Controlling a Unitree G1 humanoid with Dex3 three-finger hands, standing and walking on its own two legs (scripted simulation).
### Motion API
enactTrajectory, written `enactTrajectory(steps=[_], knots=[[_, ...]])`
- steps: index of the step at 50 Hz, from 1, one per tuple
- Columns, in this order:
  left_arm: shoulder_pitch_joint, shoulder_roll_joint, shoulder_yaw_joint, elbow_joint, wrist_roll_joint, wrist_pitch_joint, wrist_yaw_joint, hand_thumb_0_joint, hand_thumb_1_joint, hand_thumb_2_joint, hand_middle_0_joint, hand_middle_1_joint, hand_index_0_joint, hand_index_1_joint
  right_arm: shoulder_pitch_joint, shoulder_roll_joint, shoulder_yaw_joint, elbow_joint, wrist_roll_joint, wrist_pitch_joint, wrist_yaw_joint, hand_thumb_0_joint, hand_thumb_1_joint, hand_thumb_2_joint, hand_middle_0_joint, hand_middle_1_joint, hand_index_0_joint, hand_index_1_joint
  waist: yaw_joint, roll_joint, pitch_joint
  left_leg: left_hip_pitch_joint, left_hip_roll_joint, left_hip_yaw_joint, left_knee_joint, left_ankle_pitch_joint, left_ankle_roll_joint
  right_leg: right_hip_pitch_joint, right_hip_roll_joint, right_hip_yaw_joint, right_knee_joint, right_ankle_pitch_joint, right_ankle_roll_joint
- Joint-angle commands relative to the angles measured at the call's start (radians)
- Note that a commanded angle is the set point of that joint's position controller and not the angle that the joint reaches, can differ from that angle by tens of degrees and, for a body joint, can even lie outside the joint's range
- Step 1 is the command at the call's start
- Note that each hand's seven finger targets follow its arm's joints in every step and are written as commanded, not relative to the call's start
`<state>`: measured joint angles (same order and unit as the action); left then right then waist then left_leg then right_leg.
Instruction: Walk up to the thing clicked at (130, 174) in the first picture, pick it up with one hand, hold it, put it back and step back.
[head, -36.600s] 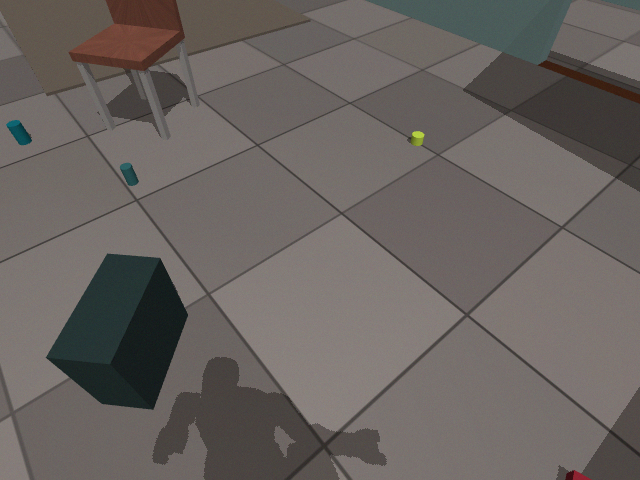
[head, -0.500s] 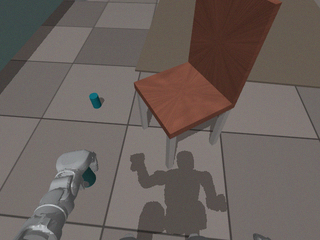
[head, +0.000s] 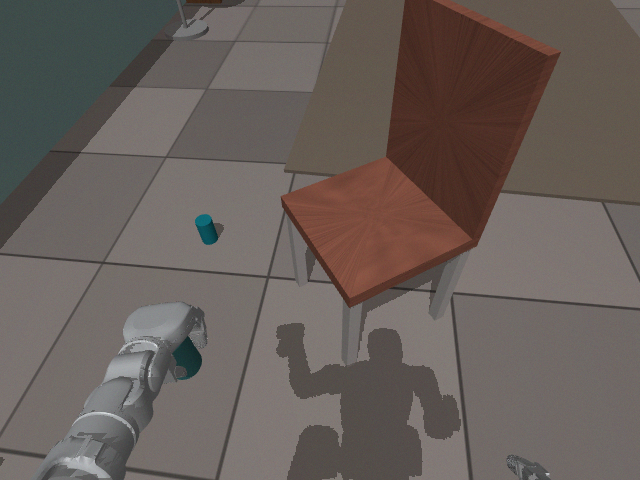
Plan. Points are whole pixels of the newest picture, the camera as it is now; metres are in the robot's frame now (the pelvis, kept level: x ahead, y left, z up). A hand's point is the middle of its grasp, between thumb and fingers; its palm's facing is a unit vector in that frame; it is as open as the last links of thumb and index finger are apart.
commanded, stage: hold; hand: left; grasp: from above
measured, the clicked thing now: (176, 351) +0.33 +0.23 -0.09
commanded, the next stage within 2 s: crouch in 1.48 s
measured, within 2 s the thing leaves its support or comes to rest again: neither
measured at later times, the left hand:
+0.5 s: hand (167, 364) +0.29 +0.22 -0.03, palm faces -0.43 -0.06 -0.90, open 6.9 cm
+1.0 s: hand (165, 362) +0.28 +0.21 -0.01, palm faces -0.42 -0.05 -0.91, open 7.0 cm
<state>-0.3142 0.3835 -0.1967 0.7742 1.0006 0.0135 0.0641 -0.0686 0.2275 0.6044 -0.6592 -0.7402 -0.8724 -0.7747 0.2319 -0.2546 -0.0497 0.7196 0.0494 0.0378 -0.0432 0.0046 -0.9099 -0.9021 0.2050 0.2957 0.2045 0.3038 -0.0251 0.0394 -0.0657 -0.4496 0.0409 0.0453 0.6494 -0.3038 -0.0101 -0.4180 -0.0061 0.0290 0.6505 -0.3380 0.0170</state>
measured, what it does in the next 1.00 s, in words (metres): stands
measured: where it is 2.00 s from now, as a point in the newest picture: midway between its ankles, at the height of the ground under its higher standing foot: outside the picture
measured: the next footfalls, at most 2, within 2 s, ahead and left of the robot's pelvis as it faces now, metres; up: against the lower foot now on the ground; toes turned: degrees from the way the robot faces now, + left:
none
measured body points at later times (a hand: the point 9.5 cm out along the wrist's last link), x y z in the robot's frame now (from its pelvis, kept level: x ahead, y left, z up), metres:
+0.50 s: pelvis -0.01 +0.00 +0.01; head +0.00 -0.03 +0.46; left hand +0.31 +0.22 +0.02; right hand +0.13 -0.26 -0.11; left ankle +0.01 +0.13 -0.72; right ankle -0.01 -0.13 -0.72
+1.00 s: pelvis -0.02 -0.01 +0.01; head -0.01 -0.03 +0.46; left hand +0.30 +0.21 +0.04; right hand +0.14 -0.26 -0.10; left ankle +0.01 +0.13 -0.72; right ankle -0.01 -0.13 -0.72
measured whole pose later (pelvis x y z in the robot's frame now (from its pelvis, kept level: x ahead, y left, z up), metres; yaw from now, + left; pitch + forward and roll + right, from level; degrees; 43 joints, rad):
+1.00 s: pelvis -0.02 -0.01 +0.01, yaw +0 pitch +1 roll +1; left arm -0.24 0.40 -0.22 0.58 0.97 0.02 -0.05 -0.06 0.26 0.57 -0.65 -0.74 -0.86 -0.76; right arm 0.17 -0.25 -0.02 0.68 0.07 0.07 -0.07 0.01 -0.91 -0.90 0.20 0.30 0.20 0.30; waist 0.01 0.06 -0.01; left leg -0.29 0.04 0.05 0.48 -0.21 -0.02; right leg -0.28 -0.01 0.04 0.52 -0.26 0.01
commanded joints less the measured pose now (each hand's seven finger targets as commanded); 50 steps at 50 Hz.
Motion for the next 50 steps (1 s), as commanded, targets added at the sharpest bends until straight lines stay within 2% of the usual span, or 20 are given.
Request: enactTrajectory(steps=[1,2,3,4,6,12,17,18,19,21,23,24,31,33,35,42,45,46,48,50], knots=[[-0.295,0.221,0.081,-0.206,-0.004,0.003,0.009,0.0,0.528,0.718,-0.849,-0.822,-0.897,-0.773,-0.03,-0.136,-0.043,-0.126,0.008,-0.03,-0.008,0.0,-0.904,-0.9,0.2,0.3,0.2,0.3,0.016,-0.013,-0.248,0.203,-0.046,-0.006,-0.084,0.302,0.015,0.091,0.04,-0.015,-0.104,0.3,-0.021],[-0.271,0.196,0.065,-0.185,-0.002,0.006,0.003,0.0,0.525,0.707,-0.851,-0.806,-0.897,-0.759,-0.032,-0.135,-0.043,-0.129,0.007,-0.029,-0.008,0.0,-0.905,-0.901,0.2,0.3,0.2,0.3,0.007,-0.031,-0.228,0.201,-0.046,-0.005,-0.085,0.295,0.019,0.085,0.039,-0.014,-0.109,0.3,-0.019],[-0.297,0.198,0.064,-0.231,-0.007,0.003,0.0,0.0,0.54,0.704,-0.856,-0.81,-0.905,-0.761,-0.035,-0.135,-0.044,-0.133,0.008,-0.027,-0.009,0.0,-0.904,-0.9,0.2,0.3,0.2,0.3,0.013,-0.024,-0.242,0.209,-0.046,-0.008,-0.091,0.293,0.018,0.091,0.04,-0.014,-0.113,0.297,-0.02],[-0.313,0.226,0.085,-0.253,-0.006,0.0,-0.003,0.0,0.544,0.704,-0.857,-0.81,-0.907,-0.76,-0.033,-0.137,-0.044,-0.134,0.009,-0.026,-0.009,0.0,-0.903,-0.9,0.2,0.3,0.2,0.3,0.014,-0.014,-0.255,0.22,-0.044,-0.006,-0.095,0.295,0.017,0.099,0.041,-0.012,-0.113,0.293,-0.022],[-0.285,0.205,0.072,-0.241,-0.01,0.004,-0.009,0.0,0.531,0.715,-0.856,-0.799,-0.901,-0.754,-0.046,-0.136,-0.041,-0.143,0.009,-0.023,-0.01,0.0,-0.903,-0.9,0.2,0.3,0.2,0.3,0.017,-0.02,-0.226,0.216,-0.045,-0.006,-0.11,0.274,0.016,0.101,0.04,-0.015,-0.128,0.272,-0.023],[-0.288,0.209,0.073,-0.289,-0.012,0.008,-0.026,0.0,0.555,0.715,-0.861,-0.825,-0.913,-0.773,-0.068,-0.133,-0.033,-0.154,0.011,-0.021,-0.013,0.0,-0.904,-0.9,0.2,0.3,0.2,0.3,0.018,-0.026,-0.221,0.236,-0.047,-0.001,-0.132,0.237,0.021,0.103,0.036,-0.007,-0.155,0.24,-0.021],[-0.289,0.226,0.084,-0.318,-0.016,0.007,-0.04,0.0,0.551,0.73,-0.852,-0.843,-0.905,-0.79,-0.089,-0.13,-0.03,-0.156,0.013,-0.02,-0.017,0.0,-0.904,-0.9,0.2,0.3,0.2,0.3,0.024,-0.026,-0.233,0.257,-0.047,0.002,-0.142,0.249,0.023,0.122,0.035,-0.009,-0.165,0.248,-0.018],[-0.269,0.214,0.079,-0.282,-0.014,0.01,-0.042,0.0,0.533,0.734,-0.851,-0.839,-0.899,-0.79,-0.093,-0.129,-0.028,-0.158,0.013,-0.019,-0.018,0.0,-0.907,-0.902,0.199,0.3,0.199,0.3,0.021,-0.048,-0.211,0.251,-0.048,0.001,-0.146,0.247,0.025,0.116,0.035,-0.011,-0.172,0.247,-0.017],[-0.291,0.225,0.086,-0.327,-0.019,0.003,-0.042,0.0,0.539,0.73,-0.854,-0.83,-0.903,-0.782,-0.094,-0.13,-0.028,-0.16,0.014,-0.02,-0.018,0.0,-0.905,-0.901,0.199,0.3,0.2,0.3,0.025,-0.035,-0.214,0.255,-0.048,0.004,-0.149,0.229,0.025,0.121,0.034,-0.009,-0.177,0.23,-0.017],[-0.288,0.224,0.085,-0.315,-0.018,0.003,-0.043,0.0,0.53,0.703,-0.831,-0.855,-0.889,-0.796,-0.099,-0.126,-0.025,-0.158,0.014,-0.021,-0.019,0.0,-0.907,-0.901,0.199,0.3,0.2,0.3,0.027,-0.023,-0.207,0.254,-0.047,0.002,-0.16,0.216,0.022,0.12,0.035,-0.008,-0.18,0.211,-0.021],[-0.264,0.21,0.077,-0.316,-0.019,0.004,-0.045,0.0,0.52,0.686,-0.824,-0.839,-0.882,-0.78,-0.112,-0.126,-0.023,-0.169,0.017,-0.021,-0.019,0.0,-0.906,-0.901,0.2,0.3,0.2,0.3,0.033,-0.034,-0.188,0.253,-0.048,0.003,-0.17,0.199,0.022,0.12,0.035,-0.01,-0.19,0.188,-0.022],[-0.261,0.214,0.081,-0.298,-0.016,0.006,-0.048,0.0,0.511,0.686,-0.828,-0.816,-0.881,-0.763,-0.11,-0.125,-0.024,-0.165,0.016,-0.021,-0.02,0.0,-0.906,-0.901,0.199,0.3,0.199,0.3,0.025,-0.045,-0.195,0.256,-0.048,0.003,-0.166,0.206,0.026,0.12,0.033,-0.008,-0.191,0.202,-0.018],[-0.244,0.224,0.09,-0.324,-0.023,0.002,-0.06,0.0,0.515,0.674,-0.827,-0.825,-0.884,-0.768,-0.135,-0.122,-0.019,-0.174,0.02,-0.022,-0.023,0.0,-0.908,-0.902,0.199,0.3,0.199,0.3,0.037,-0.03,-0.176,0.264,-0.049,0.005,-0.188,0.191,0.024,0.132,0.032,-0.01,-0.21,0.179,-0.021],[-0.276,0.237,0.091,-0.366,-0.025,-0.002,-0.061,0.0,0.523,0.678,-0.835,-0.824,-0.891,-0.767,-0.137,-0.123,-0.018,-0.175,0.02,-0.022,-0.025,0.0,-0.907,-0.902,0.199,0.3,0.199,0.3,0.035,-0.031,-0.191,0.274,-0.05,0.008,-0.188,0.19,0.026,0.136,0.031,-0.006,-0.215,0.183,-0.018],[-0.247,0.221,0.084,-0.356,-0.032,0.0,-0.067,0.0,0.511,0.676,-0.84,-0.8,-0.889,-0.75,-0.144,-0.12,-0.014,-0.178,0.022,-0.023,-0.026,0.0,-0.91,-0.903,0.199,0.3,0.199,0.3,0.036,-0.034,-0.175,0.274,-0.05,0.008,-0.196,0.179,0.027,0.137,0.031,-0.007,-0.223,0.168,-0.018],[-0.265,0.232,0.087,-0.39,-0.031,0.0,-0.077,0.0,0.463,0.675,-0.8,-0.803,-0.85,-0.752,-0.15,-0.118,-0.014,-0.172,0.023,-0.021,-0.03,0.0,-0.91,-0.903,0.199,0.3,0.199,0.3,0.038,-0.033,-0.204,0.308,-0.048,0.007,-0.2,0.227,0.026,0.161,0.033,-0.012,-0.223,0.215,-0.017],[-0.27,0.224,0.08,-0.385,-0.028,0.002,-0.079,0.0,0.46,0.673,-0.792,-0.813,-0.845,-0.759,-0.151,-0.117,-0.01,-0.174,0.024,-0.022,-0.031,0.0,-0.909,-0.903,0.199,0.3,0.2,0.3,0.034,-0.03,-0.181,0.302,-0.047,0.009,-0.208,0.213,0.025,0.148,0.034,-0.011,-0.228,0.201,-0.019],[-0.249,0.23,0.089,-0.375,-0.029,0.006,-0.08,0.0,0.464,0.668,-0.797,-0.8,-0.849,-0.747,-0.157,-0.117,-0.011,-0.174,0.025,-0.021,-0.031,0.0,-0.907,-0.902,0.199,0.3,0.2,0.3,0.043,-0.026,-0.175,0.303,-0.046,0.008,-0.214,0.214,0.023,0.152,0.035,-0.014,-0.23,0.197,-0.021],[-0.215,0.197,0.063,-0.371,-0.032,0.013,-0.088,0.0,0.474,0.679,-0.807,-0.799,-0.857,-0.749,-0.159,-0.116,-0.013,-0.181,0.026,-0.02,-0.029,0.0,-0.907,-0.902,0.199,0.3,0.2,0.3,0.041,-0.039,-0.177,0.309,-0.046,0.008,-0.215,0.231,0.025,0.156,0.034,-0.015,-0.228,0.216,-0.021],[-0.266,0.227,0.077,-0.391,-0.029,0.012,-0.089,0.0,0.454,0.671,-0.794,-0.796,-0.843,-0.746,-0.153,-0.119,-0.012,-0.177,0.024,-0.02,-0.03,0.0,-0.908,-0.903,0.199,0.3,0.199,0.3,0.037,-0.041,-0.192,0.314,-0.044,0.005,-0.214,0.246,0.026,0.165,0.036,-0.016,-0.226,0.231,-0.02]])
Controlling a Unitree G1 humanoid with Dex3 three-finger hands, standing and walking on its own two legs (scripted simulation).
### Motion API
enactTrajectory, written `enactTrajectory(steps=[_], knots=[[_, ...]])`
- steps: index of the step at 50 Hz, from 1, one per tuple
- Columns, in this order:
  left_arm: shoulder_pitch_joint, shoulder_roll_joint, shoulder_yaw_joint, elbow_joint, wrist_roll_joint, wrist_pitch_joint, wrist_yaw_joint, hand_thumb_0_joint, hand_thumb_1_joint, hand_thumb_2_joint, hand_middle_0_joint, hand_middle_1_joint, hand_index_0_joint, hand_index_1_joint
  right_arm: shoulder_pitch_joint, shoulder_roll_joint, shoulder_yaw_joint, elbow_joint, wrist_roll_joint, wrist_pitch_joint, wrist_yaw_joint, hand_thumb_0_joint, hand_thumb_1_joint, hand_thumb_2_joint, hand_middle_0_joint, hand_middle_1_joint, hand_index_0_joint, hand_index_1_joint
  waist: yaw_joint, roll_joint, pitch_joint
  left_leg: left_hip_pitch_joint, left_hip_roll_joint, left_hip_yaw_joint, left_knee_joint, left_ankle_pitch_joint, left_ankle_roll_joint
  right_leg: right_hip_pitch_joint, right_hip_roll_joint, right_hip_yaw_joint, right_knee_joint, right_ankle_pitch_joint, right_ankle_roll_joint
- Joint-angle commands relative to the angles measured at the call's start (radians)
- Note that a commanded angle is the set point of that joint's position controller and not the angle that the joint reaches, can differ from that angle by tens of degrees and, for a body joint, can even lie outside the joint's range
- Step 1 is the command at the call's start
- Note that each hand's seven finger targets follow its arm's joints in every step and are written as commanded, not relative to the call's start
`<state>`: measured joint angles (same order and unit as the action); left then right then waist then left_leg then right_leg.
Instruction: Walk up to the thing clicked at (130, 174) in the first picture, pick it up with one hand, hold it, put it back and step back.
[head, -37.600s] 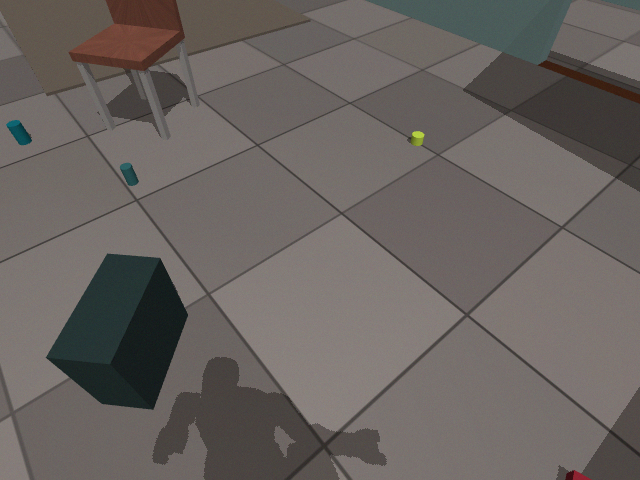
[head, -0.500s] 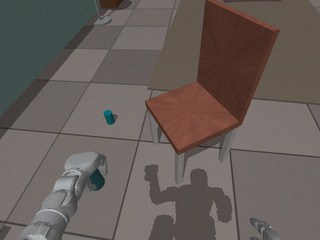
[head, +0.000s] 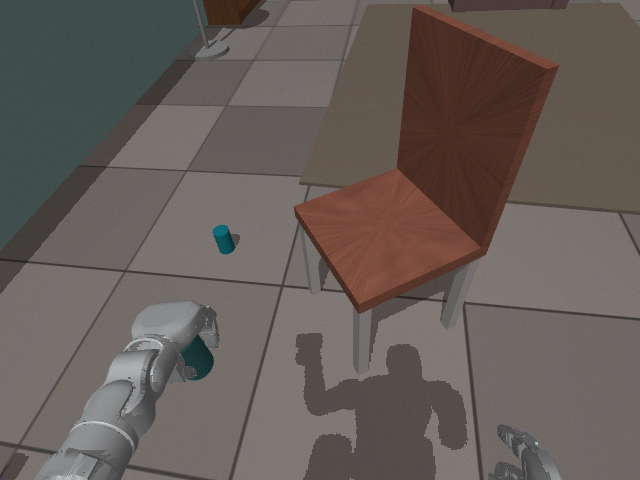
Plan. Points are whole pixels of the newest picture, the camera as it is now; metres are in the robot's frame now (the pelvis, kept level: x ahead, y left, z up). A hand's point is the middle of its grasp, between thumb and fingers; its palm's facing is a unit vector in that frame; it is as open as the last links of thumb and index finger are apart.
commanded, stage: hold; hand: left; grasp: from above
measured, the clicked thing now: (187, 351) +0.32 +0.23 -0.06
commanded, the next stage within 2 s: crouch in 0.48 s
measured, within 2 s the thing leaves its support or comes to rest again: neither
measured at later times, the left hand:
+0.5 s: hand (181, 357) +0.30 +0.22 -0.03, palm faces -0.43 -0.06 -0.90, open 7.1 cm
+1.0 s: hand (190, 381) +0.30 +0.23 -0.11, palm faces -0.45 -0.02 -0.89, open 7.2 cm
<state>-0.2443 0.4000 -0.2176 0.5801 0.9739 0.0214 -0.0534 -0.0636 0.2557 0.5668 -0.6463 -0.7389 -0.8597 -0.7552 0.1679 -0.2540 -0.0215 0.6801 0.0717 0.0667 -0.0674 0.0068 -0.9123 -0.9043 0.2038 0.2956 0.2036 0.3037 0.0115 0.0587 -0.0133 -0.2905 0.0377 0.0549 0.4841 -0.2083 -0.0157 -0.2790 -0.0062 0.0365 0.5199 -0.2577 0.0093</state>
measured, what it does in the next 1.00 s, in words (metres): stands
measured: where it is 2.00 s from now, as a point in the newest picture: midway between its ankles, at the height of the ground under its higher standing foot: outside the picture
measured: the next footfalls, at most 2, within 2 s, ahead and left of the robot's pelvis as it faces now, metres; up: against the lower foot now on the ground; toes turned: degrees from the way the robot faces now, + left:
none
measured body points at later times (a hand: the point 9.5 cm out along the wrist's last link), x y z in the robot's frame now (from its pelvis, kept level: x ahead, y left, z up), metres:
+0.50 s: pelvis +0.00 +0.00 +0.00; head +0.01 -0.03 +0.45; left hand +0.31 +0.22 +0.03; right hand +0.16 -0.25 -0.11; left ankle +0.03 +0.13 -0.74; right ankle +0.01 -0.13 -0.74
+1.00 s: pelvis +0.00 +0.00 -0.02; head +0.05 +0.00 +0.43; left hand +0.31 +0.23 -0.05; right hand +0.13 -0.26 -0.14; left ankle +0.03 +0.13 -0.74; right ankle +0.01 -0.12 -0.74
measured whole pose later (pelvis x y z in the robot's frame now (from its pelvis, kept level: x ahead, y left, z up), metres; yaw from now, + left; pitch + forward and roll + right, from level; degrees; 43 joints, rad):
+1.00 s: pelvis +0.00 +0.00 -0.02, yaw +1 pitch +8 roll +0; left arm -0.34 0.37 -0.20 0.89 1.09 -0.05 0.19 -0.06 0.26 0.55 -0.66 -0.70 -0.84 -0.70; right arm 0.17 -0.25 -0.05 0.70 0.03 0.07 -0.04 0.00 -0.90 -0.90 0.21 0.30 0.21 0.30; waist -0.02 0.01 -0.04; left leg -0.55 0.04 0.03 0.70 -0.29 -0.02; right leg -0.52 -0.01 0.01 0.72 -0.34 0.01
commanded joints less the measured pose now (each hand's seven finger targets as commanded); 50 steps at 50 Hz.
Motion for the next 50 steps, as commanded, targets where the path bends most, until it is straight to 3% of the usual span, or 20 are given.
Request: enactTrajectory(steps=[1,3,6,8,10,13,15,17,21,25,28,29,30,32,35,42,44,46,48,50], knots=[[-0.323,0.209,0.098,-0.186,-0.005,0.005,0.027,0.0,0.454,0.668,-0.795,-0.791,-0.844,-0.742,-0.095,-0.117,-0.04,-0.141,0.004,-0.047,-0.006,0.0,-0.909,-0.903,0.199,0.3,0.199,0.3,0.007,-0.051,-0.226,0.149,-0.043,-0.002,-0.051,0.142,0.031,0.023,0.034,-0.024,-0.102,0.143,-0.013],[-0.3,0.195,0.093,-0.181,-0.005,0.006,0.022,0.0,0.439,0.669,-0.783,-0.793,-0.832,-0.743,-0.092,-0.114,-0.039,-0.143,0.004,-0.047,-0.006,0.0,-0.908,-0.903,0.199,0.3,0.199,0.3,0.005,-0.064,-0.229,0.149,-0.046,0.002,-0.048,0.14,0.035,0.021,0.031,-0.019,-0.106,0.146,-0.008],[-0.337,0.238,0.126,-0.214,-0.003,0.0,0.028,0.0,0.46,0.676,-0.808,-0.776,-0.854,-0.731,-0.101,-0.113,-0.037,-0.145,0.004,-0.046,-0.007,0.0,-0.908,-0.903,0.199,0.3,0.199,0.3,0.012,-0.04,-0.246,0.161,-0.048,0.003,-0.05,0.141,0.033,0.033,0.03,-0.018,-0.109,0.142,-0.01],[-0.289,0.189,0.093,-0.169,0.0,0.004,0.023,0.0,0.433,0.676,-0.797,-0.776,-0.84,-0.733,-0.097,-0.111,-0.036,-0.145,0.004,-0.044,-0.007,0.0,-0.912,-0.905,0.199,0.3,0.199,0.3,0.002,-0.079,-0.224,0.152,-0.046,0.001,-0.049,0.146,0.037,0.028,0.03,-0.019,-0.109,0.153,-0.006],[-0.336,0.227,0.119,-0.2,-0.001,-0.005,0.027,0.0,0.454,0.669,-0.8,-0.781,-0.848,-0.734,-0.093,-0.115,-0.038,-0.141,0.003,-0.043,-0.008,0.0,-0.907,-0.903,0.199,0.3,0.199,0.3,0.007,-0.057,-0.241,0.162,-0.047,0.003,-0.05,0.153,0.035,0.036,0.03,-0.017,-0.109,0.159,-0.009],[-0.332,0.2,0.094,-0.203,-0.002,-0.011,0.024,0.0,0.428,0.66,-0.783,-0.784,-0.83,-0.736,-0.093,-0.115,-0.04,-0.142,0.004,-0.044,-0.008,0.0,-0.911,-0.904,0.199,0.3,0.2,0.3,0.006,-0.051,-0.238,0.167,-0.044,-0.002,-0.056,0.157,0.032,0.034,0.034,-0.022,-0.106,0.156,-0.014],[-0.3,0.206,0.113,-0.204,-0.008,-0.011,0.028,0.0,0.46,0.665,-0.799,-0.788,-0.849,-0.737,-0.091,-0.116,-0.043,-0.144,0.004,-0.043,-0.007,0.0,-0.906,-0.902,0.199,0.3,0.2,0.3,0.012,-0.033,-0.247,0.171,-0.044,0.002,-0.058,0.158,0.03,0.038,0.033,-0.021,-0.106,0.155,-0.016],[-0.32,0.189,0.083,-0.195,-0.005,-0.011,0.026,0.0,0.468,0.663,-0.796,-0.805,-0.851,-0.75,-0.09,-0.117,-0.042,-0.144,0.003,-0.043,-0.007,0.0,-0.906,-0.902,0.199,0.3,0.2,0.3,-0.002,-0.052,-0.233,0.167,-0.039,-0.003,-0.06,0.159,0.031,0.027,0.037,-0.027,-0.105,0.157,-0.016],[-0.302,0.216,0.117,-0.191,-0.002,-0.008,0.04,0.0,0.433,0.654,-0.784,-0.781,-0.833,-0.732,-0.09,-0.117,-0.043,-0.142,0.006,-0.04,-0.007,0.0,-0.91,-0.904,0.199,0.3,0.199,0.3,0.009,-0.047,-0.244,0.17,-0.045,0.0,-0.059,0.165,0.03,0.04,0.032,-0.023,-0.11,0.162,-0.014],[-0.337,0.206,0.103,-0.196,0.001,-0.006,0.044,0.0,0.442,0.662,-0.804,-0.768,-0.848,-0.724,-0.086,-0.118,-0.043,-0.136,0.004,-0.039,-0.008,0.0,-0.911,-0.904,0.199,0.3,0.199,0.3,-0.003,-0.055,-0.24,0.173,-0.042,-0.001,-0.059,0.161,0.033,0.031,0.032,-0.022,-0.113,0.166,-0.012],[-0.299,0.203,0.107,-0.179,-0.004,-0.005,0.046,0.0,0.45,0.673,-0.815,-0.766,-0.856,-0.725,-0.095,-0.115,-0.042,-0.14,0.005,-0.037,-0.008,0.0,-0.912,-0.905,0.199,0.3,0.199,0.3,0.011,-0.058,-0.224,0.163,-0.048,0.0,-0.061,0.146,0.032,0.036,0.028,-0.02,-0.124,0.146,-0.012],[-0.314,0.211,0.114,-0.212,-0.001,-0.007,0.044,0.0,0.498,0.593,-0.799,-0.829,-0.881,-0.746,-0.092,-0.114,-0.044,-0.144,0.005,-0.037,-0.007,0.0,-0.929,-0.915,0.2,0.301,0.2,0.301,0.012,-0.045,-0.244,0.172,-0.048,0.004,-0.06,0.148,0.033,0.04,0.027,-0.018,-0.121,0.153,-0.011],[-0.282,0.219,0.125,-0.181,0.004,-0.003,0.043,0.0,0.418,0.57,-0.719,-0.802,-0.801,-0.727,-0.097,-0.115,-0.044,-0.142,0.005,-0.035,-0.007,0.0,-0.885,-0.898,0.201,0.301,0.201,0.301,0.018,-0.047,-0.236,0.168,-0.048,0.001,-0.064,0.154,0.031,0.043,0.028,-0.021,-0.122,0.152,-0.012],[-0.257,0.185,0.097,-0.177,0.004,-0.003,0.042,0.0,0.422,0.616,-0.755,-0.78,-0.811,-0.725,-0.099,-0.114,-0.043,-0.144,0.006,-0.034,-0.006,0.0,-0.893,-0.901,0.2,0.3,0.201,0.3,0.01,-0.072,-0.221,0.163,-0.047,0.0,-0.063,0.153,0.033,0.04,0.028,-0.021,-0.12,0.159,-0.011],[-0.254,0.184,0.101,-0.154,0.013,-0.015,0.052,0.0,0.411,0.611,-0.757,-0.763,-0.808,-0.712,-0.086,-0.111,-0.045,-0.14,0.006,-0.03,-0.006,0.0,-0.893,-0.901,0.2,0.3,0.2,0.3,0.002,-0.091,-0.208,0.146,-0.049,-0.002,-0.054,0.158,0.036,0.026,0.026,-0.024,-0.115,0.173,-0.008],[-0.293,0.155,0.101,0.022,0.067,-0.055,0.181,0.0,0.434,0.601,-0.787,-0.727,-0.834,-0.681,-0.041,-0.117,-0.055,-0.101,-0.015,-0.018,0.006,0.0,-0.893,-0.9,0.199,0.3,0.2,0.3,-0.036,-0.101,-0.184,0.052,-0.054,-0.003,0.029,0.104,0.032,-0.076,0.02,-0.025,-0.046,0.125,-0.011],[-0.356,0.151,0.09,0.072,0.083,-0.057,0.225,0.0,0.432,0.619,-0.791,-0.738,-0.836,-0.693,-0.025,-0.121,-0.06,-0.081,-0.021,-0.016,0.011,0.0,-0.896,-0.901,0.199,0.3,0.2,0.3,-0.049,-0.098,-0.212,0.011,-0.057,-0.003,0.083,0.103,0.03,-0.12,0.017,-0.021,-0.002,0.135,-0.007],[-0.434,0.184,0.115,0.097,0.101,-0.067,0.273,0.0,0.46,0.63,-0.816,-0.742,-0.861,-0.698,0.012,-0.133,-0.074,-0.053,-0.032,-0.018,0.018,0.0,-0.897,-0.9,0.199,0.3,0.199,0.3,-0.056,-0.063,-0.275,-0.04,-0.053,-0.005,0.158,0.106,0.023,-0.184,0.022,-0.022,0.07,0.13,-0.012],[-0.424,0.128,0.086,0.202,0.122,-0.072,0.311,0.0,0.488,0.638,-0.836,-0.751,-0.883,-0.705,0.035,-0.137,-0.083,-0.041,-0.043,-0.025,0.027,0.0,-0.899,-0.9,0.199,0.299,0.199,0.299,-0.079,-0.064,-0.304,-0.108,-0.047,-0.014,0.256,0.102,0.017,-0.297,0.029,-0.032,0.166,0.119,-0.02],[-0.48,0.124,0.09,0.26,0.144,-0.08,0.349,0.0,0.5,0.629,-0.838,-0.752,-0.888,-0.703,0.061,-0.137,-0.09,-0.038,-0.053,-0.033,0.036,0.0,-0.898,-0.899,0.199,0.299,0.199,0.299,-0.082,-0.054,-0.337,-0.23,-0.046,-0.017,0.353,0.067,0.014,-0.38,0.031,-0.032,0.254,0.089,-0.025]])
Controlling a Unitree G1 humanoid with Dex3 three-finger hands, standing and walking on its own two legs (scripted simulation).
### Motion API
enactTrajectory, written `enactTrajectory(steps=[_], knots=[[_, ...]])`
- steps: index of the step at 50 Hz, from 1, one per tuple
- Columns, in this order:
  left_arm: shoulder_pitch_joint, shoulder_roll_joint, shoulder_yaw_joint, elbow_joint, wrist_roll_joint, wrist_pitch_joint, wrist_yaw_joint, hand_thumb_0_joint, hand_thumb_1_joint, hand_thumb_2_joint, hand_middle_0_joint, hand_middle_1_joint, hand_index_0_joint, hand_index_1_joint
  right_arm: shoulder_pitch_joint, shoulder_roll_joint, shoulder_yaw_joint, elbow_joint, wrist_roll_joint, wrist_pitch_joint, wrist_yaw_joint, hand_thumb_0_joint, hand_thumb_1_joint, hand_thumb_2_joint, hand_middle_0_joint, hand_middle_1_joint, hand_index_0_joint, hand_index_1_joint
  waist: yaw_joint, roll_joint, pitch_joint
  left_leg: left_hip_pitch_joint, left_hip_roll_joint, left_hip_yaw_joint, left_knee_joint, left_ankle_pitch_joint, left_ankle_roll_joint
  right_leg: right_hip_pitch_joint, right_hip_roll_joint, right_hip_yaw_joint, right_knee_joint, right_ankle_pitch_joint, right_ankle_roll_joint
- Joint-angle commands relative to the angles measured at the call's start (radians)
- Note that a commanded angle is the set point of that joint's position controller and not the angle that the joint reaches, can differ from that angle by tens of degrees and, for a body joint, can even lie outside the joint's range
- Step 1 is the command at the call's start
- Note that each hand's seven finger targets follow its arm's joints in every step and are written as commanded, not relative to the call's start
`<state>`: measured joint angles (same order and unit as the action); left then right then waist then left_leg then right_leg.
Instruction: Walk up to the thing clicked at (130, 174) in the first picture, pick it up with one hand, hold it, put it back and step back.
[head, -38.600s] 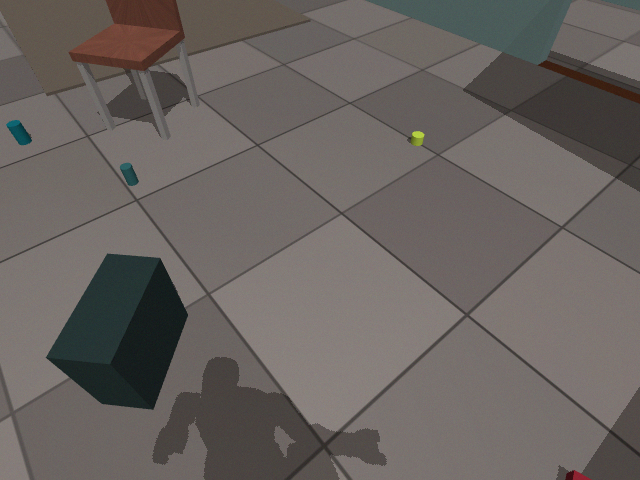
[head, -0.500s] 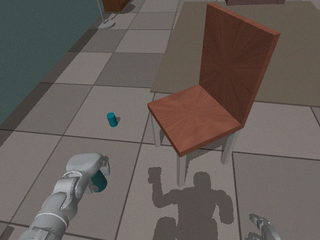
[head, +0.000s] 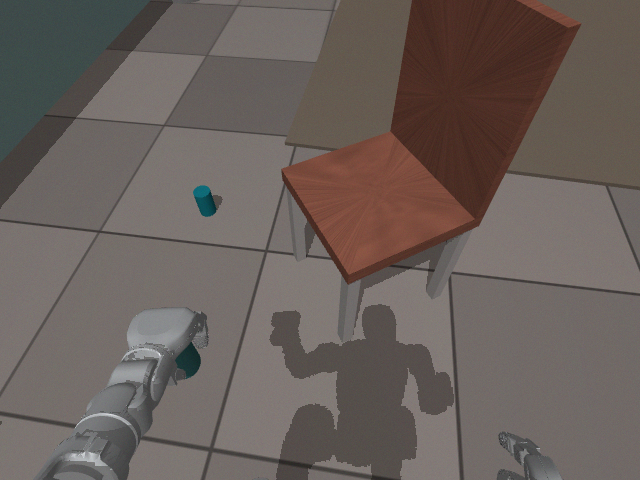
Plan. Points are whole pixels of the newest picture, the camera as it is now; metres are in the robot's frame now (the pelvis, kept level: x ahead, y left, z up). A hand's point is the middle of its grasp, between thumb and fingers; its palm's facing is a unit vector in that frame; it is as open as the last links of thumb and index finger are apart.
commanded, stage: crouch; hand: left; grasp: from above
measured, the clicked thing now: (176, 353) +0.33 +0.23 -0.12
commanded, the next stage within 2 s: lower in 1.68 s
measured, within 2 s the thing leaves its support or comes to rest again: neither
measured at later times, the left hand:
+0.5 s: hand (205, 377) +0.36 +0.24 -0.33, palm faces -0.44 +0.01 -0.90, open 6.8 cm
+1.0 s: hand (216, 390) +0.37 +0.26 -0.49, palm faces -0.45 -0.01 -0.89, open 6.7 cm
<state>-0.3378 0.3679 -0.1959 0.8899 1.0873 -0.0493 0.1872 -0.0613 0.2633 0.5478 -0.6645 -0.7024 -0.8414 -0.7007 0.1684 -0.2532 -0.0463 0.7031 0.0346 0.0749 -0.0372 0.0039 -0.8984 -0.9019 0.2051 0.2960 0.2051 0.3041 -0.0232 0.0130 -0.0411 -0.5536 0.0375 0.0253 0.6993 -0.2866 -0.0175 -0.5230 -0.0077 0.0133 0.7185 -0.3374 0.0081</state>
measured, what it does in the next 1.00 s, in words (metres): lowers itself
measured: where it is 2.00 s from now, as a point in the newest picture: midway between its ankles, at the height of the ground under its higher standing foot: outside the picture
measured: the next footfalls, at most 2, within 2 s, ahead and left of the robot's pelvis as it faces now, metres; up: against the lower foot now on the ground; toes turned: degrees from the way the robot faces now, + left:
none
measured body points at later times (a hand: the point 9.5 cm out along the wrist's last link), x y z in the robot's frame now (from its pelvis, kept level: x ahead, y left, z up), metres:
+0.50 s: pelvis -0.05 +0.02 -0.21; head +0.12 +0.02 +0.21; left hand +0.37 +0.24 -0.28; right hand +0.00 -0.26 -0.34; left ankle +0.03 +0.13 -0.72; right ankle +0.01 -0.12 -0.72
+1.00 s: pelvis -0.06 +0.01 -0.32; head +0.16 +0.05 +0.07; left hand +0.39 +0.26 -0.43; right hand +0.02 -0.27 -0.45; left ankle +0.03 +0.13 -0.72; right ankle +0.01 -0.12 -0.72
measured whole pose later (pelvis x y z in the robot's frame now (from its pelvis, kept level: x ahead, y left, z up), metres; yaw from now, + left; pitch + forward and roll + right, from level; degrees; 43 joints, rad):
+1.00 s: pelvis -0.06 +0.01 -0.32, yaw -4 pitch +37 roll -6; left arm -0.78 0.56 0.04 1.25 1.21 -0.14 0.39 -0.07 0.27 0.50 -0.70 -0.64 -0.94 -0.66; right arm 0.12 -0.24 -0.04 0.74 -0.11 -0.05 0.07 0.00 -0.91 -0.90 0.21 0.30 0.21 0.30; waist -0.14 0.01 -0.16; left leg -2.09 0.05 -0.09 2.09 -0.65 0.00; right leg -1.99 0.03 -0.04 2.05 -0.71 0.03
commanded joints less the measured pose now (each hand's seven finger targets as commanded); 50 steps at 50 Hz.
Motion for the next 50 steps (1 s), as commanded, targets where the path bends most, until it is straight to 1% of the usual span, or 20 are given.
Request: enactTrajectory(steps=[1,2,5,8,12,15,22,23,24,29,34,36,37,42,43,44,45,46,47,50], knots=[[-0.377,0.149,0.068,0.001,0.037,-0.01,0.126,0.0,0.507,0.625,-0.848,-0.745,-0.897,-0.696,0.071,-0.14,-0.068,-0.061,-0.019,-0.044,0.009,0.0,-0.899,-0.899,0.199,0.299,0.199,0.299,-0.047,-0.015,-0.326,-0.013,-0.045,0.01,0.178,0.135,0.017,-0.174,0.032,-0.012,0.095,0.157,-0.025],[-0.426,0.185,0.091,-0.022,0.046,-0.017,0.143,0.0,0.512,0.627,-0.844,-0.765,-0.898,-0.711,0.071,-0.144,-0.075,-0.067,-0.023,-0.049,0.011,0.0,-0.901,-0.9,0.199,0.299,0.199,0.299,-0.037,0.023,-0.368,-0.052,-0.045,0.011,0.225,0.124,0.016,-0.223,0.033,-0.012,0.138,0.143,-0.028],[-0.455,0.16,0.088,0.076,0.055,-0.012,0.18,0.0,0.554,0.631,-0.883,-0.748,-0.934,-0.697,0.098,-0.154,-0.084,-0.069,-0.033,-0.062,0.017,0.0,-0.901,-0.899,0.199,0.299,0.199,0.299,-0.053,0.024,-0.428,-0.174,-0.04,-0.001,0.342,0.084,0.022,-0.354,0.039,-0.025,0.26,0.1,-0.033],[-0.5,0.232,0.138,0.103,0.068,-0.013,0.209,0.0,0.54,0.65,-0.876,-0.746,-0.923,-0.699,0.116,-0.159,-0.086,-0.066,-0.046,-0.074,0.017,0.0,-0.901,-0.899,0.199,0.299,0.199,0.299,-0.042,0.064,-0.519,-0.29,-0.039,-0.016,0.44,0.042,0.023,-0.461,0.042,-0.039,0.379,0.055,-0.041],[-0.578,0.223,0.139,0.117,0.065,-0.006,0.224,0.0,0.548,0.681,-0.886,-0.764,-0.931,-0.72,0.136,-0.163,-0.093,-0.054,-0.059,-0.089,0.012,0.0,-0.901,-0.898,0.199,0.299,0.199,0.299,-0.079,0.073,-0.611,-0.439,-0.034,-0.025,0.588,-0.016,0.033,-0.609,0.043,-0.048,0.514,0.019,-0.042],[-0.565,0.286,0.192,0.129,0.067,0.005,0.232,0.0,0.534,0.647,-0.868,-0.758,-0.918,-0.708,0.139,-0.167,-0.094,-0.053,-0.068,-0.093,0.011,0.0,-0.901,-0.898,0.199,0.299,0.2,0.299,-0.063,0.074,-0.674,-0.546,-0.035,-0.023,0.654,-0.061,0.036,-0.645,0.038,-0.046,0.586,-0.017,-0.042],[-0.621,0.312,0.209,0.196,0.062,-0.012,0.201,0.0,0.552,0.67,-0.877,-0.768,-0.928,-0.717,0.148,-0.167,-0.091,-0.042,-0.084,-0.113,0.017,0.0,-0.899,-0.898,0.199,0.299,0.2,0.299,-0.099,0.057,-0.654,-0.718,-0.027,-0.067,0.781,-0.253,0.031,-0.894,0.043,-0.07,0.731,-0.199,-0.052],[-0.659,0.305,0.204,0.192,0.063,-0.022,0.196,0.0,0.56,0.659,-0.883,-0.762,-0.934,-0.71,0.153,-0.171,-0.089,-0.036,-0.086,-0.117,0.019,0.0,-0.898,-0.898,0.199,0.299,0.2,0.299,-0.117,0.066,-0.649,-0.745,-0.026,-0.075,0.804,-0.278,0.031,-0.939,0.041,-0.073,0.754,-0.219,-0.053],[-0.69,0.347,0.219,0.155,0.068,-0.036,0.197,0.0,0.578,0.634,-0.898,-0.743,-0.951,-0.689,0.149,-0.168,-0.088,-0.036,-0.087,-0.12,0.021,0.0,-0.9,-0.898,0.199,0.299,0.2,0.299,-0.102,0.084,-0.678,-0.758,-0.028,-0.066,0.828,-0.278,0.032,-0.942,0.043,-0.068,0.766,-0.221,-0.052],[-0.711,0.365,0.229,0.166,0.093,-0.075,0.205,0.0,0.612,0.676,-0.925,-0.749,-0.976,-0.698,0.153,-0.177,-0.08,-0.021,-0.097,-0.136,0.038,0.0,-0.897,-0.898,0.199,0.299,0.2,0.299,-0.119,0.131,-0.728,-0.81,-0.028,-0.087,0.911,-0.319,0.025,-1.073,0.043,-0.086,0.862,-0.264,-0.055],[-0.739,0.402,0.245,0.146,0.111,-0.085,0.235,0.0,0.61,0.684,-0.931,-0.742,-0.979,-0.695,0.149,-0.179,-0.071,0.001,-0.109,-0.142,0.053,0.0,-0.9,-0.9,0.199,0.299,0.2,0.299,-0.107,0.186,-0.785,-0.84,-0.026,-0.078,0.997,-0.271,0.026,-1.138,0.046,-0.096,0.939,-0.221,-0.054],[-0.718,0.374,0.242,0.197,0.109,-0.077,0.239,0.0,0.602,0.666,-0.921,-0.744,-0.972,-0.693,0.157,-0.181,-0.069,0.012,-0.116,-0.145,0.062,0.0,-0.905,-0.901,0.199,0.299,0.199,0.299,-0.122,0.165,-0.791,-0.846,-0.023,-0.09,1.032,-0.225,0.029,-1.169,0.044,-0.105,0.978,-0.182,-0.051],[-0.734,0.418,0.257,0.173,0.112,-0.078,0.246,0.0,0.588,0.644,-0.915,-0.735,-0.967,-0.684,0.152,-0.178,-0.065,0.016,-0.118,-0.144,0.066,0.0,-0.907,-0.902,0.199,0.299,0.2,0.299,-0.107,0.198,-0.793,-0.855,-0.024,-0.077,1.048,-0.204,0.029,-1.16,0.045,-0.1,0.989,-0.161,-0.051],[-0.716,0.414,0.266,0.199,0.113,-0.074,0.241,0.0,0.585,0.63,-0.926,-0.704,-0.972,-0.657,0.163,-0.179,-0.067,0.02,-0.128,-0.141,0.085,0.0,-0.913,-0.904,0.199,0.299,0.199,0.299,-0.112,0.19,-0.832,-0.872,-0.02,-0.072,1.129,-0.105,0.034,-1.169,0.048,-0.108,1.054,-0.077,-0.046],[-0.701,0.399,0.26,0.217,0.112,-0.072,0.235,0.0,0.6,0.621,-0.924,-0.727,-0.977,-0.673,0.167,-0.186,-0.069,0.024,-0.132,-0.141,0.088,0.0,-0.913,-0.904,0.199,0.299,0.199,0.299,-0.119,0.187,-0.81,-0.88,-0.017,-0.079,1.134,-0.112,0.032,-1.193,0.046,-0.114,1.066,-0.087,-0.045],[-0.748,0.429,0.267,0.174,0.111,-0.079,0.236,0.0,0.594,0.64,-0.934,-0.703,-0.977,-0.66,0.158,-0.187,-0.071,0.022,-0.131,-0.14,0.09,0.0,-0.91,-0.904,0.199,0.299,0.199,0.299,-0.11,0.221,-0.821,-0.886,-0.015,-0.073,1.147,-0.114,0.033,-1.196,0.05,-0.112,1.074,-0.085,-0.046],[-0.713,0.405,0.263,0.234,0.11,-0.076,0.232,0.0,0.612,0.658,-0.955,-0.709,-0.995,-0.669,0.164,-0.184,-0.069,0.018,-0.134,-0.14,0.094,0.0,-0.915,-0.906,0.199,0.299,0.199,0.299,-0.127,0.18,-0.794,-0.904,-0.014,-0.077,1.161,-0.118,0.035,-1.205,0.05,-0.115,1.079,-0.087,-0.043],[-0.763,0.43,0.267,0.176,0.113,-0.084,0.234,0.0,0.606,0.627,-0.944,-0.704,-0.989,-0.659,0.158,-0.184,-0.069,0.019,-0.133,-0.136,0.095,0.0,-0.913,-0.905,0.199,0.299,0.199,0.299,-0.119,0.199,-0.82,-0.927,-0.014,-0.065,1.176,-0.127,0.037,-1.195,0.055,-0.112,1.085,-0.086,-0.044],[-0.728,0.42,0.267,0.23,0.114,-0.081,0.235,0.0,0.609,0.614,-0.948,-0.691,-0.993,-0.645,0.163,-0.183,-0.066,0.022,-0.136,-0.136,0.099,0.0,-0.915,-0.905,0.199,0.299,0.199,0.299,-0.124,0.185,-0.779,-0.947,-0.016,-0.066,1.186,-0.134,0.038,-1.205,0.052,-0.111,1.093,-0.089,-0.042],[-0.746,0.437,0.275,0.23,0.117,-0.087,0.239,0.0,0.626,0.628,-0.964,-0.697,-1.008,-0.654,0.155,-0.188,-0.064,0.021,-0.14,-0.134,0.104,0.0,-0.915,-0.905,0.199,0.299,0.199,0.299,-0.119,0.187,-0.79,-0.982,-0.014,-0.059,1.216,-0.149,0.039,-1.216,0.06,-0.112,1.117,-0.098,-0.043]])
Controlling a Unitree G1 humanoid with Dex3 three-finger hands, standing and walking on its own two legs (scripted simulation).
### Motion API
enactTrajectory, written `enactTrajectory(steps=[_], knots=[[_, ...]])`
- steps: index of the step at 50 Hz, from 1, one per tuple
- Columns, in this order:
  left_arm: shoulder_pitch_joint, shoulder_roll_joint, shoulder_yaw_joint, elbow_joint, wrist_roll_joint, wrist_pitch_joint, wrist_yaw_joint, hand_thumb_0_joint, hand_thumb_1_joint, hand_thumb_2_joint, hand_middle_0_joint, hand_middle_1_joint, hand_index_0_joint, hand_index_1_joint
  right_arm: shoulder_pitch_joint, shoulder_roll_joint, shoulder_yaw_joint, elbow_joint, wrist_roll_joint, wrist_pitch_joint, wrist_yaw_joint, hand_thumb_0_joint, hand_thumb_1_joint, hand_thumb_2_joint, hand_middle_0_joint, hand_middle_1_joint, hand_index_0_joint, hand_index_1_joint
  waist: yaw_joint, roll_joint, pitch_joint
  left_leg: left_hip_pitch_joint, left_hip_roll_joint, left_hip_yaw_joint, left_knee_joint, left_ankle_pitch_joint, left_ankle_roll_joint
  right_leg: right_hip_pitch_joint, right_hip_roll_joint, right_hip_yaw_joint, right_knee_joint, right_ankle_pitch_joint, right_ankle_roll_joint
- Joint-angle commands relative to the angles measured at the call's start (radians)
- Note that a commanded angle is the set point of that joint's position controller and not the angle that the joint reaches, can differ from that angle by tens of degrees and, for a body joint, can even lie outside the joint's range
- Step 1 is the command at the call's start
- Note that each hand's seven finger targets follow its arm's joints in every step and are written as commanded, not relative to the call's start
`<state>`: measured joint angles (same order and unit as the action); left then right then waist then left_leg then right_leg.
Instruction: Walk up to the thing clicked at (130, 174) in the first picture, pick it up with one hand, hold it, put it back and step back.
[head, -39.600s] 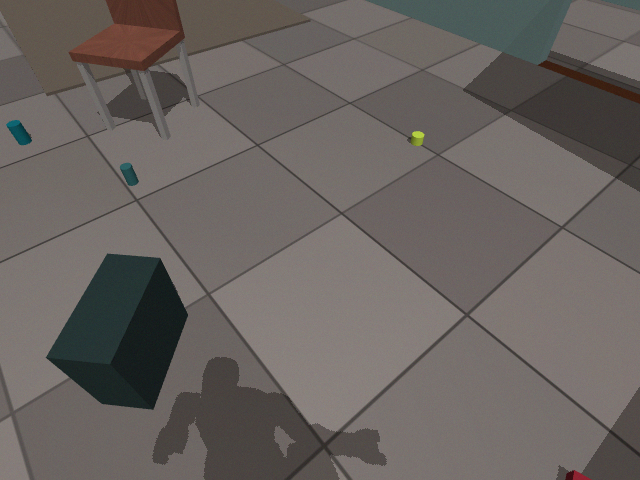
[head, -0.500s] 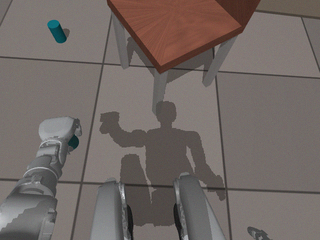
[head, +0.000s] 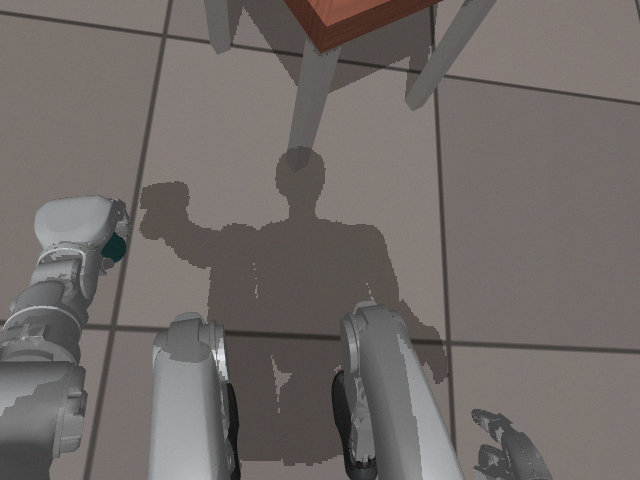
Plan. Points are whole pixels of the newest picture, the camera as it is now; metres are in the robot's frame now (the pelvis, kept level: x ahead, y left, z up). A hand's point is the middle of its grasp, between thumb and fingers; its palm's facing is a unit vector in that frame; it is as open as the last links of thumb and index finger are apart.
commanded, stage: crouch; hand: left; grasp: from above
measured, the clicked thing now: (97, 241) +0.43 +0.29 -0.20
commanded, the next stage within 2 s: lower in 0.68 s
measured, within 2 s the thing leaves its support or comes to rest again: rests again in 1.72 s
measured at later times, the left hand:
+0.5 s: hand (111, 253) +0.42 +0.28 -0.22, palm faces -0.45 -0.05 -0.89, open 6.6 cm
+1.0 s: hand (119, 259) +0.42 +0.28 -0.26, palm faces -0.48 -0.06 -0.87, open 6.6 cm
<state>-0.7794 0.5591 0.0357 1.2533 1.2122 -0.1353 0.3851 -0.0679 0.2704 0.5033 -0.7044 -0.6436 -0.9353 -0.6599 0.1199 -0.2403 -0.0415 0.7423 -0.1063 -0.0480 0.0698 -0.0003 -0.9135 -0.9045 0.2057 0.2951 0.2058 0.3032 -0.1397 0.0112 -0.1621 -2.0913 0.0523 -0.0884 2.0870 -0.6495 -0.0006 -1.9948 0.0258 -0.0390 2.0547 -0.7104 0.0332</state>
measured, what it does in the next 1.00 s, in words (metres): lowers itself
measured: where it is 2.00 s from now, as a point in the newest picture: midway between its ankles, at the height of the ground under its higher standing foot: (291, 450)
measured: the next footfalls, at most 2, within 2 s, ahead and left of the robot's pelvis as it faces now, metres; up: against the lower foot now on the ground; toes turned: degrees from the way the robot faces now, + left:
none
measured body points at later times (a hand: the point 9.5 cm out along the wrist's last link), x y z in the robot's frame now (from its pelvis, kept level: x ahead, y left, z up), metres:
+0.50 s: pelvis -0.01 -0.01 -0.06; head +0.21 +0.04 +0.32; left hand +0.44 +0.28 -0.17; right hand +0.05 -0.28 -0.19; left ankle +0.08 +0.13 -0.39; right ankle +0.08 -0.13 -0.39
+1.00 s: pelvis -0.01 -0.01 -0.09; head +0.22 +0.05 +0.29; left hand +0.44 +0.28 -0.21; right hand +0.06 -0.28 -0.20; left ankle +0.08 +0.13 -0.39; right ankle +0.08 -0.13 -0.39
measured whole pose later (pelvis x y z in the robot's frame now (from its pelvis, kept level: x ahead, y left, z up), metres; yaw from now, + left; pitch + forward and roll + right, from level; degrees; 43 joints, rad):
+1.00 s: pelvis -0.01 -0.01 -0.09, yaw -2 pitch +33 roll -6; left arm -0.90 0.69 0.08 1.49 1.26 -0.22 0.43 -0.07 0.28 0.47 -0.73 -0.60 -0.96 -0.62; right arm 0.11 -0.26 0.04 0.78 -0.15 -0.06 0.11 0.00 -0.92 -0.90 0.21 0.30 0.21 0.30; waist -0.19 -0.03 -0.06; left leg -2.31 0.05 -0.14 2.36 -0.64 -0.02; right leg -2.21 0.05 -0.07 2.33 -0.70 0.03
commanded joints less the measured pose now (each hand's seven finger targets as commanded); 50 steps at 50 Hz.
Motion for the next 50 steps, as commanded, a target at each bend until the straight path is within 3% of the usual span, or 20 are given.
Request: enactTrajectory(steps=[1,3,5,7,8,9,14,18,20,23,25,34,36,39,42,44,47,50], knots=[[-0.291,0.248,0.046,-0.121,-0.005,0.0,0.041,0.0,0.619,0.609,-0.953,-0.692,-0.999,-0.645,0.201,-0.201,-0.068,-0.018,0.002,-0.009,-0.002,0.0,-0.914,-0.904,0.199,0.299,0.199,0.299,0.0,0.185,-0.661,0.547,-0.027,0.053,-0.165,0.212,0.021,0.245,0.027,-0.063,-0.211,0.272,-0.068],[-0.328,0.239,0.039,-0.121,-0.007,-0.005,0.042,0.0,0.61,0.609,-0.945,-0.695,-0.991,-0.647,0.199,-0.205,-0.063,-0.017,-0.002,-0.01,0.003,0.0,-0.913,-0.904,0.199,0.299,0.199,0.299,-0.011,0.206,-0.641,0.523,-0.028,0.047,-0.161,0.189,0.018,0.218,0.026,-0.069,-0.184,0.256,-0.071],[-0.336,0.266,0.048,-0.111,-0.001,-0.007,0.042,0.0,0.599,0.599,-0.936,-0.684,-0.982,-0.637,0.195,-0.21,-0.064,-0.016,-0.001,-0.009,0.002,0.0,-0.912,-0.904,0.199,0.299,0.199,0.299,-0.003,0.208,-0.644,0.525,-0.025,0.04,-0.154,0.168,0.016,0.19,0.026,-0.073,-0.167,0.235,-0.074],[-0.345,0.246,0.034,-0.081,-0.007,-0.01,0.041,0.0,0.596,0.603,-0.931,-0.691,-0.976,-0.644,0.19,-0.21,-0.06,-0.015,-0.004,-0.011,0.007,0.0,-0.912,-0.904,0.199,0.299,0.199,0.299,-0.017,0.205,-0.608,0.494,-0.024,0.04,-0.141,0.147,0.017,0.166,0.028,-0.076,-0.153,0.22,-0.075],[-0.358,0.26,0.044,-0.088,-0.01,-0.013,0.043,0.0,0.589,0.621,-0.938,-0.685,-0.977,-0.645,0.194,-0.214,-0.06,-0.015,-0.004,-0.011,0.008,0.0,-0.913,-0.905,0.199,0.299,0.199,0.299,-0.019,0.195,-0.623,0.485,-0.026,0.044,-0.128,0.151,0.02,0.177,0.03,-0.074,-0.152,0.227,-0.072],[-0.346,0.281,0.053,-0.077,-0.005,-0.013,0.045,0.0,0.587,0.594,-0.932,-0.681,-0.976,-0.636,0.192,-0.21,-0.057,-0.01,-0.005,-0.01,0.008,0.0,-0.915,-0.905,0.199,0.299,0.199,0.299,-0.003,0.196,-0.623,0.48,-0.027,0.047,-0.124,0.152,0.019,0.176,0.03,-0.073,-0.143,0.223,-0.074],[-0.377,0.29,0.053,-0.039,-0.01,-0.023,0.046,0.0,0.586,0.563,-0.925,-0.667,-0.971,-0.619,0.191,-0.21,-0.049,-0.004,-0.012,-0.013,0.013,0.0,-0.914,-0.904,0.199,0.3,0.199,0.3,-0.023,0.187,-0.603,0.415,-0.029,0.054,-0.082,0.113,0.023,0.161,0.031,-0.074,-0.12,0.188,-0.072],[-0.388,0.333,0.07,-0.028,-0.002,-0.035,0.049,0.0,0.584,0.556,-0.914,-0.668,-0.963,-0.618,0.188,-0.211,-0.041,0.001,-0.017,-0.013,0.014,0.0,-0.909,-0.902,0.2,0.3,0.2,0.3,-0.011,0.18,-0.631,0.378,-0.03,0.065,-0.049,0.109,0.026,0.171,0.038,-0.072,-0.106,0.174,-0.071],[-0.389,0.307,0.054,0.015,-0.001,-0.036,0.047,0.0,0.568,0.572,-0.912,-0.659,-0.955,-0.615,0.183,-0.216,-0.037,0.006,-0.017,-0.014,0.014,0.0,-0.909,-0.902,0.2,0.3,0.199,0.3,-0.023,0.177,-0.581,0.363,-0.03,0.055,-0.048,0.072,0.024,0.113,0.036,-0.081,-0.092,0.14,-0.074],[-0.396,0.338,0.062,0.038,0.001,-0.045,0.048,0.0,0.543,0.546,-0.891,-0.649,-0.936,-0.603,0.184,-0.218,-0.03,0.012,-0.019,-0.015,0.014,0.0,-0.91,-0.902,0.2,0.3,0.2,0.3,-0.021,0.16,-0.566,0.326,-0.032,0.06,-0.032,0.058,0.026,0.119,0.039,-0.081,-0.087,0.121,-0.073],[-0.413,0.357,0.071,0.006,0.005,-0.051,0.05,0.0,0.555,0.566,-0.907,-0.654,-0.947,-0.612,0.189,-0.224,-0.026,0.015,-0.023,-0.016,0.014,0.0,-0.909,-0.903,0.2,0.3,0.199,0.3,-0.018,0.184,-0.604,0.336,-0.033,0.065,-0.013,0.085,0.026,0.131,0.038,-0.079,-0.075,0.154,-0.071],[-0.431,0.369,0.075,0.018,0.01,-0.063,0.055,0.0,0.575,0.602,-0.932,-0.651,-0.963,-0.618,0.194,-0.237,-0.013,0.022,-0.03,-0.015,0.021,0.0,-0.91,-0.903,0.2,0.3,0.199,0.3,-0.033,0.19,-0.594,0.309,-0.031,0.057,0.022,0.094,0.026,0.108,0.039,-0.095,-0.038,0.169,-0.068],[-0.419,0.353,0.06,0.023,0.013,-0.067,0.054,0.0,0.542,0.608,-0.911,-0.653,-0.941,-0.622,0.19,-0.23,-0.012,0.022,-0.028,-0.013,0.022,0.0,-0.91,-0.904,0.2,0.3,0.199,0.3,-0.029,0.191,-0.599,0.306,-0.031,0.059,0.026,0.101,0.026,0.116,0.043,-0.095,-0.036,0.179,-0.068],[-0.414,0.368,0.072,0.017,0.013,-0.066,0.058,0.0,0.561,0.624,-0.923,-0.669,-0.953,-0.638,0.194,-0.238,-0.008,0.026,-0.029,-0.014,0.023,0.0,-0.913,-0.904,0.2,0.3,0.199,0.3,-0.024,0.19,-0.59,0.305,-0.029,0.061,0.036,0.115,0.027,0.119,0.042,-0.094,-0.032,0.199,-0.065],[-0.411,0.345,0.058,0.05,0.017,-0.065,0.059,0.0,0.553,0.619,-0.939,-0.645,-0.964,-0.619,0.191,-0.239,-0.004,0.026,-0.032,-0.014,0.026,0.0,-0.911,-0.902,0.199,0.3,0.199,0.3,-0.041,0.205,-0.573,0.31,-0.027,0.052,0.043,0.119,0.023,0.092,0.042,-0.107,-0.011,0.204,-0.068],[-0.397,0.32,0.039,0.113,0.013,-0.066,0.06,0.0,0.56,0.611,-0.941,-0.654,-0.969,-0.625,0.186,-0.241,0.004,0.024,-0.033,-0.017,0.029,0.0,-0.913,-0.902,0.199,0.3,0.199,0.3,-0.059,0.168,-0.509,0.279,-0.027,0.042,0.044,0.09,0.026,0.062,0.045,-0.115,-0.011,0.179,-0.068],[-0.423,0.385,0.074,0.099,0.025,-0.082,0.076,0.0,0.575,0.61,-0.946,-0.658,-0.977,-0.626,0.176,-0.251,0.015,0.023,-0.041,-0.023,0.028,0.0,-0.911,-0.901,0.199,0.3,0.199,0.3,-0.045,0.203,-0.524,0.289,-0.028,0.037,0.053,0.085,0.021,0.047,0.041,-0.121,0.012,0.169,-0.07],[-0.44,0.38,0.073,0.091,0.04,-0.094,0.091,0.0,0.602,0.608,-0.971,-0.652,-1.0,-0.621,0.168,-0.251,0.024,0.02,-0.049,-0.026,0.034,0.0,-0.912,-0.902,0.199,0.3,0.199,0.3,-0.054,0.232,-0.535,0.298,-0.029,0.038,0.068,0.099,0.018,0.042,0.044,-0.125,0.031,0.184,-0.07]])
